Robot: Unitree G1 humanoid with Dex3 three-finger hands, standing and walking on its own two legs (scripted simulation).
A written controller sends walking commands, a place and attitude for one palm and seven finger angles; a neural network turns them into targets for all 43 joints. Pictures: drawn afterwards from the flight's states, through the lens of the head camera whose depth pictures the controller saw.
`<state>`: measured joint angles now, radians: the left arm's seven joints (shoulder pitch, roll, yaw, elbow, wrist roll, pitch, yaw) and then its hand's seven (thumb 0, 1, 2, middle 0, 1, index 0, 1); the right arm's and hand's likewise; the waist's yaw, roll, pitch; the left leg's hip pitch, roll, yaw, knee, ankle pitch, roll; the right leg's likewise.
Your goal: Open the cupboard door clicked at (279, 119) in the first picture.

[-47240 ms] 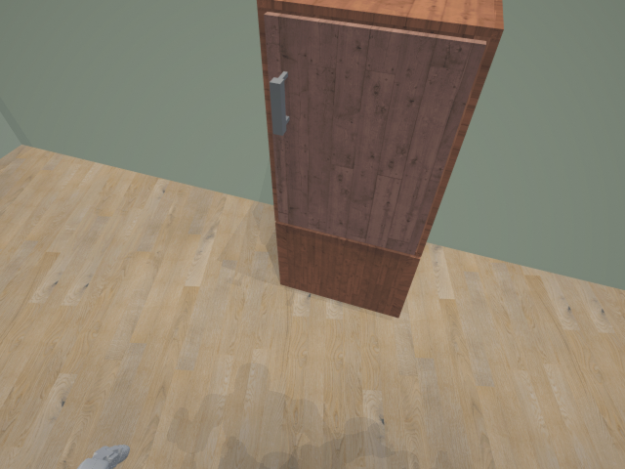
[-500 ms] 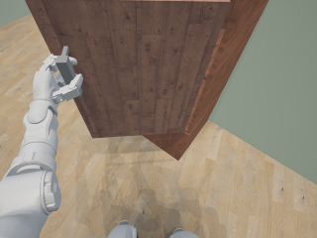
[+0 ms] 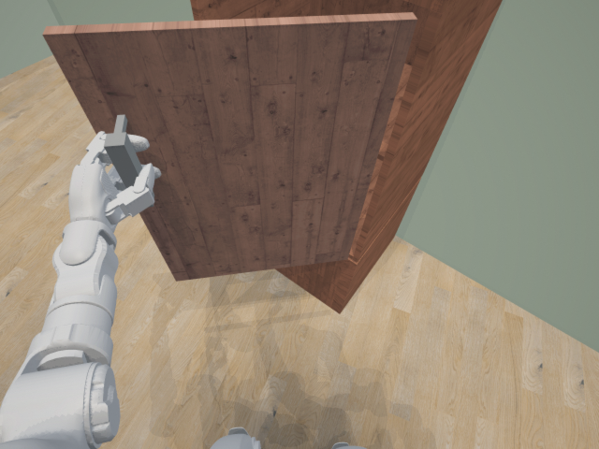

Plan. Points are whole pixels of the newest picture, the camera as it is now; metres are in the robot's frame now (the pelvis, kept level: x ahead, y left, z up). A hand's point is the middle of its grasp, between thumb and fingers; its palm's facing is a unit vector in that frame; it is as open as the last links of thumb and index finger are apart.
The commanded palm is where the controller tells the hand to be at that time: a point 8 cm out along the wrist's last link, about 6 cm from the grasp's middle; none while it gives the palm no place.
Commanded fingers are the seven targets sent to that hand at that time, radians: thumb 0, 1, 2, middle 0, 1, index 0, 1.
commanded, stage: pull the door open along its arc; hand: left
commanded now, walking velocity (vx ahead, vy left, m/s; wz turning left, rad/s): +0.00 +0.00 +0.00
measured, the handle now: (133, 162) +0.49 +0.22 +0.09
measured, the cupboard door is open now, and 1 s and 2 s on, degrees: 46 81 83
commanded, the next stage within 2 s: open thumb and fingers to let go in 0.62 s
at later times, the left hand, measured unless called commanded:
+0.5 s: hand (210, 309) +0.27 +0.09 +0.10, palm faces +0.37 -0.93 +0.05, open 6.6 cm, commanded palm +0.19 +0.17 +0.09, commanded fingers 0.00 0.90 0.90 -0.40 -1.35 -0.40 -1.35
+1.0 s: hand (235, 321) +0.25 +0.07 +0.09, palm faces +0.46 -0.89 -0.01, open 7.7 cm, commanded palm +0.21 +0.11 +0.09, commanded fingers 0.00 -0.15 0.45 -0.32 -1.24 -0.32 -1.24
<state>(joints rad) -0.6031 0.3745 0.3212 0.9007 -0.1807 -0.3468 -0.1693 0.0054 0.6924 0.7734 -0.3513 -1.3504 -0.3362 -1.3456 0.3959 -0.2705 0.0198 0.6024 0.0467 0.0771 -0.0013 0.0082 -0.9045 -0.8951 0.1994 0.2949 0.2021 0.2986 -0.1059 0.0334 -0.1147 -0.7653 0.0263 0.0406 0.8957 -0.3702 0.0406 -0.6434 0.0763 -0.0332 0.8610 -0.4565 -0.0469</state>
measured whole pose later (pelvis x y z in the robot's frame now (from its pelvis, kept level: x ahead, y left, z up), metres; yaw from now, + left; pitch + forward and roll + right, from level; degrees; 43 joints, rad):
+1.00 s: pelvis +0.00 -0.07 +0.01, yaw +4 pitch +4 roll +2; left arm 0.29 -0.03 -0.13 -0.08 -0.03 -0.17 0.45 0.02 0.42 0.69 -0.35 -1.29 -0.35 -1.29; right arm 0.22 -0.23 0.01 0.56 -0.03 0.08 -0.01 0.01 -0.91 -0.90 0.20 0.29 0.20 0.30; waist -0.01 0.04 -0.09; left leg -0.53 0.00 -0.05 0.78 -0.33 0.00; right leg -0.42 0.07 -0.10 0.81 -0.48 -0.13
